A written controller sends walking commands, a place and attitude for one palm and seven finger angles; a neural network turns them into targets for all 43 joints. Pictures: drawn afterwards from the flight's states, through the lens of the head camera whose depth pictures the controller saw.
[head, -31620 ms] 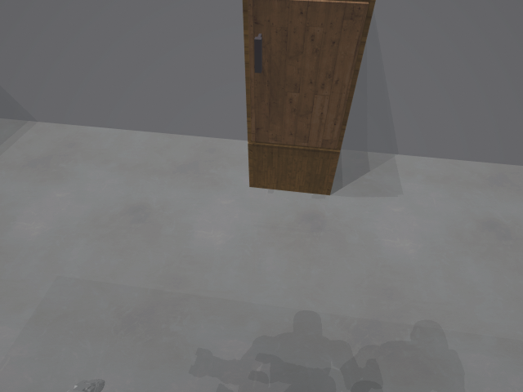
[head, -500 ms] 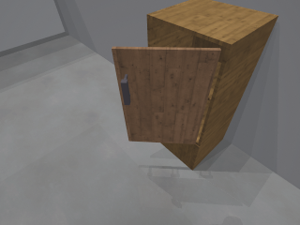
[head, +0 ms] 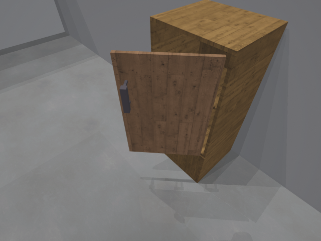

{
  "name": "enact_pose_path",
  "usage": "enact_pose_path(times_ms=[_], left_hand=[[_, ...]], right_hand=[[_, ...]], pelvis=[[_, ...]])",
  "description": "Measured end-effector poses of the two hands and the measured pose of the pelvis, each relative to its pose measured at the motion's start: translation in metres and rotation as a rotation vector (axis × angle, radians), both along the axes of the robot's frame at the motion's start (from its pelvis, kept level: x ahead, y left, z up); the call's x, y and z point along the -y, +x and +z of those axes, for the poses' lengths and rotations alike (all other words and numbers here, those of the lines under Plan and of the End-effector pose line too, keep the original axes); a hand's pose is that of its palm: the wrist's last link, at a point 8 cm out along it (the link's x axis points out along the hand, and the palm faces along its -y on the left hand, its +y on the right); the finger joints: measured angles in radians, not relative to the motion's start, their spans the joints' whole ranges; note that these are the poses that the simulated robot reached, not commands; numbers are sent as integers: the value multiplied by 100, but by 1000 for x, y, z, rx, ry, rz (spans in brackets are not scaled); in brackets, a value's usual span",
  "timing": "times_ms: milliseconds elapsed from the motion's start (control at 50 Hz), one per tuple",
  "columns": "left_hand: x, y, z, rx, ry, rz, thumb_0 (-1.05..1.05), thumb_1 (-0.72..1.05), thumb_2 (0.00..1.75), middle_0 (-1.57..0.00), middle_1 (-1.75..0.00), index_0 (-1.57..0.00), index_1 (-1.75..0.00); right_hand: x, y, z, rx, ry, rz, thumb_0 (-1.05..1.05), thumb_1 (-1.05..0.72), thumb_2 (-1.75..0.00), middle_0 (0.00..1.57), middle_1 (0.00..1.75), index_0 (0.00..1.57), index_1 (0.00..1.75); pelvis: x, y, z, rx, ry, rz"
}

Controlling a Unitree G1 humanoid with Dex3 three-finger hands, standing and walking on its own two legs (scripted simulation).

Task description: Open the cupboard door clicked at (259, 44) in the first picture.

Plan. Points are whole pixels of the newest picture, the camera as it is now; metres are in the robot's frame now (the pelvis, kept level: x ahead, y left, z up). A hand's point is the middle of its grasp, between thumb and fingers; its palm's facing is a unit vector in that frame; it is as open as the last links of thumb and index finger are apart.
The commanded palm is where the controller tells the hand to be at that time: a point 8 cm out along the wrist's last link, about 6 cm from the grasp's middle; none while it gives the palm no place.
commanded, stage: come to a stop and stand still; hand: left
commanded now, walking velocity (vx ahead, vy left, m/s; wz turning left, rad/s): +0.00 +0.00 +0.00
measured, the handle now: (126, 96) +0.63 +0.17 -0.01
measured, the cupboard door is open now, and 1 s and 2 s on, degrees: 43 43 43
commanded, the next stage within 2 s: look again from close up in 0.18 s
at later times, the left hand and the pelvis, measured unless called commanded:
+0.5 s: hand out of the picture +0.00 +0.14 -0.17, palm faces +0.05 -0.98 -0.17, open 7.3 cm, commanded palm none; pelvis +0.01 -0.01 +0.00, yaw +0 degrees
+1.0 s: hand out of the picture +0.00 +0.13 -0.17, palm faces +0.06 -0.98 -0.17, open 7.4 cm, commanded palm none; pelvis +0.02 -0.02 +0.00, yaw +0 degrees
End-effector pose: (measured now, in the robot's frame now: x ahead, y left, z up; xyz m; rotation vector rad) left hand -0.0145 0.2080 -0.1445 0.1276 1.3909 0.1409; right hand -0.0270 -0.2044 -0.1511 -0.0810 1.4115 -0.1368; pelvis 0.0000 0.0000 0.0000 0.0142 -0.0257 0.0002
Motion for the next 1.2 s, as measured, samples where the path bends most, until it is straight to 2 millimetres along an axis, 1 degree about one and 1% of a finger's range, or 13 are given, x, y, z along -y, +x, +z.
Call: enact_pose_path(times_ms=[180, 540, 980, 1080, 1200], left_hand=[[7, 2, 0, 3, 1, 14, 0, 92, 90, -20, -30, -20, -30], [17, 4, 3, -3, 1, 31, 0, 91, 90, -20, -30, -20, -30], [28, 6, 3, -12, -4, 41, 0, 91, 90, -20, -30, -20, -30], [28, 6, -1, -20, -9, 54, 0, 91, 90, -20, -30, -20, -30], [23, 8, -8, -47, -25, 84, 0, 91, 90, -20, -30, -20, -30]], right_hand=[[5, 4, 1, -5, 2, 4, 0, -91, -90, 20, 30, 19, 30], [12, 16, 1, 3, 3, 16, 0, -91, -90, 20, 30, 19, 30], [17, 15, 1, -22, 9, 14, 0, -91, -90, 20, 30, 19, 30], [20, 13, -1, -40, 8, 10, 0, -91, -90, 20, 30, 19, 30], [20, 16, -1, -66, -15, -1, 0, -91, -90, 20, 30, 19, 30]], pelvis=[[7, 4, 1, -2, -2, 4], [15, 10, 2, 0, 0, 8], [24, 17, 2, -2, 1, 8], [24, 24, -1, -6, 0, 4], [20, 42, -6, -15, -10, 5]])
